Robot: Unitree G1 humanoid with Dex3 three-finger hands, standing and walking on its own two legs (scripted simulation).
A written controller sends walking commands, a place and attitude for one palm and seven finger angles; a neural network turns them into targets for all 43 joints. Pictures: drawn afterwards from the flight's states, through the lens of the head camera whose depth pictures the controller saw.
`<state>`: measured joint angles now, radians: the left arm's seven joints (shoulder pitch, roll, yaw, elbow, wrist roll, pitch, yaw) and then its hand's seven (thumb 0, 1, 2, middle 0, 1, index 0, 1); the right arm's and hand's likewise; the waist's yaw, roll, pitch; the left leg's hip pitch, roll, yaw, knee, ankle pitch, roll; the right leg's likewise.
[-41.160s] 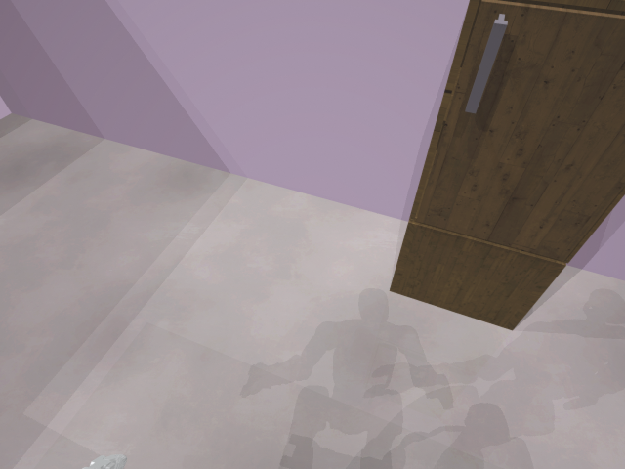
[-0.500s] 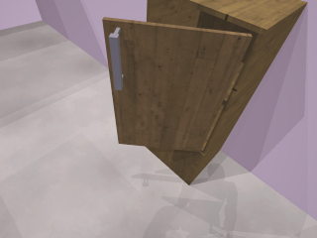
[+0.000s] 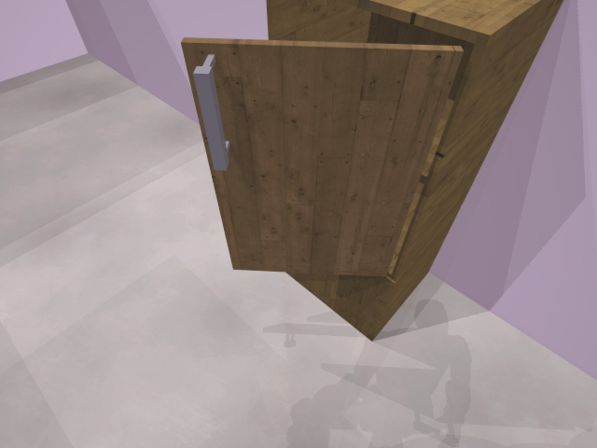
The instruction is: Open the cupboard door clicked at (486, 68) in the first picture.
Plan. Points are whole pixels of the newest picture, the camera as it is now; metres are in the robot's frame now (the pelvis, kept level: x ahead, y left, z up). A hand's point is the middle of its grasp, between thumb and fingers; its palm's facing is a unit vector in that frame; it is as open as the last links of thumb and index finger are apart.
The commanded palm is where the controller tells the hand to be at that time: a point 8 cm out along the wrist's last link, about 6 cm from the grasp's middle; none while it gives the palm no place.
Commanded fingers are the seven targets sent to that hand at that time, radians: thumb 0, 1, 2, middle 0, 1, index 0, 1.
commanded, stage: come to a stop and stand still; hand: left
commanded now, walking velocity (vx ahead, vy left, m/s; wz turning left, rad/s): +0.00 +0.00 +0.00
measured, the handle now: (216, 115) +0.57 +0.16 +0.15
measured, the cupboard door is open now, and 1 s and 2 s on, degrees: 40 40 40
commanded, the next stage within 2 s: look again from close up in 1.14 s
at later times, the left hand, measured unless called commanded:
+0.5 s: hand out of the picture +0.04 +0.17 -0.17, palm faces -0.01 -0.98 -0.20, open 7.4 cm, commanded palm none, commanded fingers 0.00 0.90 0.90 -0.20 -0.30 -0.20 -0.30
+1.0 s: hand out of the picture +0.06 +0.17 -0.17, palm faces +0.00 -0.98 -0.22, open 7.4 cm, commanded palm none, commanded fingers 0.00 0.90 0.90 -0.20 -0.30 -0.20 -0.30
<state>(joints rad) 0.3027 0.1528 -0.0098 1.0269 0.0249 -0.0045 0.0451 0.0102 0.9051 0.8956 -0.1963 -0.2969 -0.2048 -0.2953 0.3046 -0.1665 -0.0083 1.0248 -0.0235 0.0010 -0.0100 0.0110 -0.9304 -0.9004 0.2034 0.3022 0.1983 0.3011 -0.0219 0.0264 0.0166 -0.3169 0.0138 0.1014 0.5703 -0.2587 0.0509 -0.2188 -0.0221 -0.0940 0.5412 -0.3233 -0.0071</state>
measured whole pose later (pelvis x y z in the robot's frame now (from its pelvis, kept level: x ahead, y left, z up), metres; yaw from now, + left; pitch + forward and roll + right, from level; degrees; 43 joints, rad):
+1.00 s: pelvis +0.04 -0.01 +0.01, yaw +0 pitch +0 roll +0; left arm 0.26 0.20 -0.01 1.09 0.02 -0.01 0.04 0.01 0.90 0.90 -0.20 -0.30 -0.20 -0.30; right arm 0.20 -0.17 0.02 1.13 -0.01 -0.03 -0.02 0.00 -0.91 -0.90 0.20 0.30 0.20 0.30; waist 0.01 -0.03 0.02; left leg -0.18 0.00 0.11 0.43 -0.25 0.03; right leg -0.09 -0.02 -0.09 0.42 -0.32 -0.01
